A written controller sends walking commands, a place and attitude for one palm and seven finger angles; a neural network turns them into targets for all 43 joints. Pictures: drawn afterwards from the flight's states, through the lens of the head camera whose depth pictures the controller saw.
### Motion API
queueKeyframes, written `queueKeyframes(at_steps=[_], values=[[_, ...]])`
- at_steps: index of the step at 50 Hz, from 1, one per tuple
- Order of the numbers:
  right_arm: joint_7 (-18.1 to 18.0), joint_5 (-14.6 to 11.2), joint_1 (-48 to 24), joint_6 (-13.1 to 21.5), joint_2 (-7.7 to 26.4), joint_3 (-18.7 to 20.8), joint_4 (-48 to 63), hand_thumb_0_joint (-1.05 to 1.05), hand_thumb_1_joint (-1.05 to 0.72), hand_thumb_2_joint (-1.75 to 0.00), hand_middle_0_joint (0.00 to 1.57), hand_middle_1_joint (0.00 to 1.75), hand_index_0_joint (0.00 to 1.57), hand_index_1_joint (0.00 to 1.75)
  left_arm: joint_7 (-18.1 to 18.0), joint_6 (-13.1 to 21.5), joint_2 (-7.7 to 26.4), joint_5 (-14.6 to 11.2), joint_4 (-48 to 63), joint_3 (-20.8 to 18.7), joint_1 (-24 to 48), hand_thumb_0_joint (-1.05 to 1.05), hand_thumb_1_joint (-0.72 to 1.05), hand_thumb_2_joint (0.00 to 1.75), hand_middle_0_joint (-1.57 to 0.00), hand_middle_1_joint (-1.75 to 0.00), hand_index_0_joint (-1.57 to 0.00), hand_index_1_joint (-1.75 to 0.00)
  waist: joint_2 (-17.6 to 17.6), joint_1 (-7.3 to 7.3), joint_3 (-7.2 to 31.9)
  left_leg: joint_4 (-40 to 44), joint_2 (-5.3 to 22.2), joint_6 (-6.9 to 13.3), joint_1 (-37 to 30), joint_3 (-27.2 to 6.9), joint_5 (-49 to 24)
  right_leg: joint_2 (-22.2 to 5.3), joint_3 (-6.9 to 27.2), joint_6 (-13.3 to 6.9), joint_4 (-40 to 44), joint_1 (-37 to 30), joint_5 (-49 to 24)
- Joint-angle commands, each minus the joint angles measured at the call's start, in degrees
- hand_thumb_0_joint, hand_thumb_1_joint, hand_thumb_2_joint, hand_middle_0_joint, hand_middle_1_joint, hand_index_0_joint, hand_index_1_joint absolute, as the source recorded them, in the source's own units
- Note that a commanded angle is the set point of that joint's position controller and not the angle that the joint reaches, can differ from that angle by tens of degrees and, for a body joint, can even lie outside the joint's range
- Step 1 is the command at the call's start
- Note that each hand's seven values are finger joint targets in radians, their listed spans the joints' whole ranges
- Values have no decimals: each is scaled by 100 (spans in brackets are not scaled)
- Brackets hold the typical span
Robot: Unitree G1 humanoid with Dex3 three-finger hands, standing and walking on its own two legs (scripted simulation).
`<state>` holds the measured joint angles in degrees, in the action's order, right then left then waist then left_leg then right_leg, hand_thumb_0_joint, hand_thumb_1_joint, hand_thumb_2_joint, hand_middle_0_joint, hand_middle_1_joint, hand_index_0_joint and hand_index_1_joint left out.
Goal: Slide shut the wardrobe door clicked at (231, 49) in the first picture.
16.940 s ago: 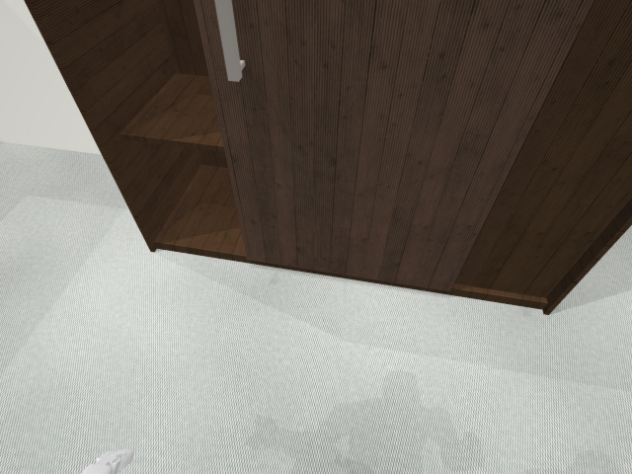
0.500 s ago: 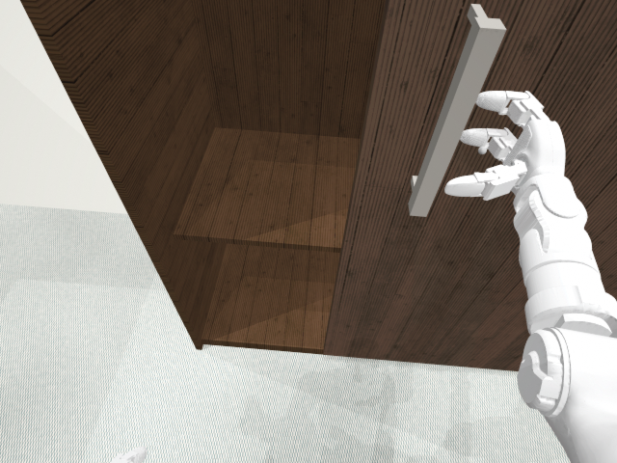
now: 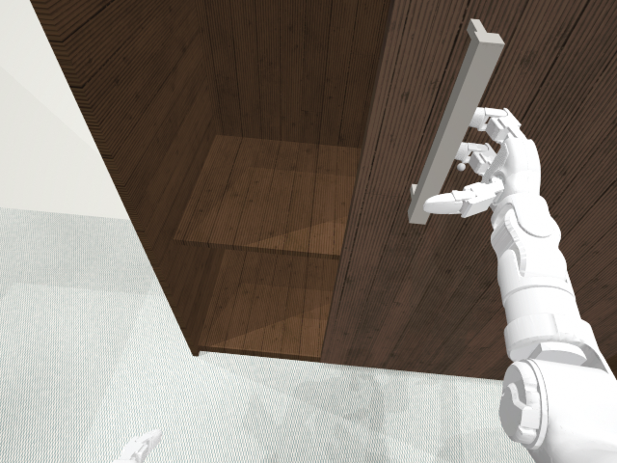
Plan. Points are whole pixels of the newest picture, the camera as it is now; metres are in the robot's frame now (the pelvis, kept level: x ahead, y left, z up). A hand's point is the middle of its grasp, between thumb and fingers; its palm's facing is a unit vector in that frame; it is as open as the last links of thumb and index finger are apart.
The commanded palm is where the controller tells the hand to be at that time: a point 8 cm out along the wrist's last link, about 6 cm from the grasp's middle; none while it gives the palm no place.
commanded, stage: slide the fingers in behind the handle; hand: right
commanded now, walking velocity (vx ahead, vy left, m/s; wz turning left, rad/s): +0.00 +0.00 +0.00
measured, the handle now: (442, 135) +0.50 -0.11 +0.19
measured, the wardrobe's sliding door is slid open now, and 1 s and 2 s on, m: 0.40 0.40 0.40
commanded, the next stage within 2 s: grip the handle and tug to test in 1.28 s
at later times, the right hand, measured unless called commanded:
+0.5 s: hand (444, 162) +0.45 -0.11 +0.18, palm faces -0.01 +1.00 -0.01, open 13.9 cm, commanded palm +0.43 -0.16 +0.18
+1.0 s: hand (428, 161) +0.45 -0.09 +0.18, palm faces -0.02 +1.00 -0.01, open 13.9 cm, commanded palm +0.43 -0.14 +0.18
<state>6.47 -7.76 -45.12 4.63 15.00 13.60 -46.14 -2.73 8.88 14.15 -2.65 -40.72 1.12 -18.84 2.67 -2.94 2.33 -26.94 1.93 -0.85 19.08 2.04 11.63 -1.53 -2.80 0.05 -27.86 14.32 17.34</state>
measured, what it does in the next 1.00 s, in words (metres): stands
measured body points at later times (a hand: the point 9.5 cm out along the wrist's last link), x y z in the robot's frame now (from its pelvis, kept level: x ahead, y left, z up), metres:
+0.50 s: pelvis +0.00 +0.01 +0.00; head +0.02 +0.02 +0.45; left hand +0.10 +0.26 -0.12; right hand +0.45 -0.17 +0.18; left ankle +0.02 +0.13 -0.74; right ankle -0.03 -0.12 -0.74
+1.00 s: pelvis +0.00 +0.01 +0.00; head +0.01 +0.02 +0.45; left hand +0.09 +0.25 -0.12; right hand +0.45 -0.14 +0.19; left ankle +0.02 +0.13 -0.74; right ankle -0.03 -0.12 -0.74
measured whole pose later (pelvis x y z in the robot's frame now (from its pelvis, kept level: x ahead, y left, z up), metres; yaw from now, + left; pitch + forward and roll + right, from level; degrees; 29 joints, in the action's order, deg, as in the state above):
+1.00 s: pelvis +0.00 +0.01 +0.00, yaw +0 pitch +3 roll +0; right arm 0.8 -6.6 -46.5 2.4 10.4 10.4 -44.9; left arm -2.3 7.5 13.7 -2.4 -41.0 0.8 -17.8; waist 2.7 -2.9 2.2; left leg -27.0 1.7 -0.5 18.7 2.0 11.6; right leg -1.7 -2.8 0.4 -27.1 13.5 16.9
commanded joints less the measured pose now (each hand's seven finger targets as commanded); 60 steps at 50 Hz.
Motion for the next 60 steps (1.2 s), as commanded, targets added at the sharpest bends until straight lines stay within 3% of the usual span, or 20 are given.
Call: queueKeyframes(at_steps=[1,6,10,12,18,19,22,23,30,35,37,38,41,44,45,47,50,55,57,60], values=[[-83,-33,-3068,248,997,52,1246,0,50,-30,30,120,30,120,-46,210,746,-5,586,-239,49,0,90,90,-20,-30,-20,-30,-218,-88,1681,98,-207,208,-934,82,-1516,115,140,-115,313,-361,-1569],[-147,-55,-3066,276,1126,218,1201,0,50,-30,30,120,30,120,-47,167,748,22,602,-229,66,0,90,90,-20,-30,-20,-30,-511,-41,1895,48,-186,198,-1174,66,-1727,142,132,-136,281,-323,-1653],[-88,-28,-2912,294,1086,142,1296,0,50,-30,30,120,30,120,-40,130,719,4,662,-223,115,0,90,90,-20,-30,-20,-30,-416,-16,1877,32,-184,201,-1258,49,-1975,150,84,-142,244,-337,-1837],[-57,-58,-3003,254,780,-114,1351,0,50,-30,30,120,30,120,-32,123,698,-15,689,-221,146,0,90,90,-20,-30,-20,-30,-324,-76,1806,50,-186,198,-1152,59,-1939,159,82,-138,250,-377,-1799],[-170,-68,-3162,225,957,30,1254,0,50,-30,30,120,30,120,-55,100,716,-3,634,-220,121,0,90,90,-20,-30,-20,-30,-417,-72,1748,105,-189,197,-1143,47,-1647,175,111,-148,266,-276,-1568],[-192,-55,-3245,257,928,18,1378,0,50,-30,30,120,30,120,-44,116,698,8,658,-218,133,0,90,90,-20,-30,-20,-30,-235,-75,1869,82,-187,194,-1146,26,-1697,174,103,-145,267,-347,-1605],[-215,-48,-3041,298,909,54,1459,0,50,-30,30,120,30,120,-30,133,671,13,671,-227,131,0,90,90,-20,-30,-20,-30,-234,-13,2060,33,-194,203,-1300,21,-1993,178,76,-145,230,-446,-1879],[-210,-28,-2978,295,856,-29,1429,0,50,-30,30,120,30,120,-22,112,692,30,649,-236,103,0,90,90,-20,-30,-20,-30,-423,-33,2037,35,-194,205,-1344,56,-2016,166,104,-141,238,-398,-1922],[-351,-19,-3097,167,547,-212,1390,0,50,-30,30,120,30,120,3,107,668,5,611,-239,107,0,90,90,-20,-30,-20,-30,-350,-71,1778,78,-213,201,-1097,79,-1793,148,104,-127,300,-382,-1771],[-500,50,-3050,219,783,33,1408,0,50,-30,30,120,30,120,11,92,656,44,579,-246,92,0,90,90,-20,-30,-20,-30,-418,-7,1889,62,-205,193,-1217,58,-1799,143,83,-128,316,-342,-1770],[-502,67,-3040,249,558,-156,1574,0,50,-30,30,120,30,120,25,106,624,36,623,-246,131,0,90,90,-20,-30,-20,-30,-372,-22,1961,50,-205,199,-1228,53,-1881,142,66,-128,309,-427,-1847],[-525,85,-2931,232,615,-87,1456,0,50,-30,30,120,30,120,27,89,645,53,615,-248,125,0,90,90,-20,-30,-20,-30,-449,26,1894,60,-198,212,-1271,75,-1838,141,78,-125,321,-348,-1838],[-545,74,-3074,192,509,-184,1371,0,50,-30,30,120,30,120,20,93,634,29,588,-245,116,0,90,90,-20,-30,-20,-30,-462,-58,1752,87,-214,192,-1106,73,-1711,123,70,-126,342,-350,-1687],[-581,84,-3072,205,633,-60,1508,0,50,-30,30,120,30,120,18,97,640,37,624,-244,152,0,90,90,-20,-30,-20,-30,-348,7,1900,75,-198,207,-1201,53,-1711,138,76,-121,344,-388,-1708],[-577,92,-3077,203,598,-103,1472,0,50,-30,30,120,30,120,13,93,638,39,610,-246,135,0,90,90,-20,-30,-20,-30,-523,-29,1886,72,-206,198,-1206,65,-1744,132,79,-132,338,-381,-1733],[-564,83,-3065,188,401,-258,1470,0,50,-30,30,120,30,120,20,101,613,28,616,-237,159,0,90,90,-20,-30,-20,-30,-389,-40,1820,83,-202,200,-1142,58,-1726,134,57,-122,345,-384,-1697],[-602,81,-2899,179,645,-22,1385,0,50,-30,30,120,30,120,16,84,645,30,609,-248,155,0,90,90,-20,-30,-20,-30,-573,27,1801,84,-204,202,-1207,70,-1683,129,82,-130,348,-316,-1658],[-549,81,-2961,222,578,-115,1641,0,50,-30,30,120,30,120,15,89,623,34,663,-242,213,0,90,90,-20,-30,-20,-30,-327,13,1918,93,-190,206,-1263,25,-1762,145,43,-132,343,-415,-1710],[-495,29,-2920,191,439,-248,1512,0,50,-30,30,120,30,120,2,92,623,7,652,-229,235,0,90,90,-20,-30,-20,-30,-570,-41,1726,135,-206,190,-1178,63,-1614,132,57,-137,363,-334,-1542],[-485,12,-3049,172,347,-338,1595,0,50,-30,30,120,30,120,-2,108,628,-1,658,-227,266,0,90,90,-20,-30,-20,-30,-343,-58,1668,162,-197,198,-1071,49,-1492,142,64,-133,376,-385,-1461]])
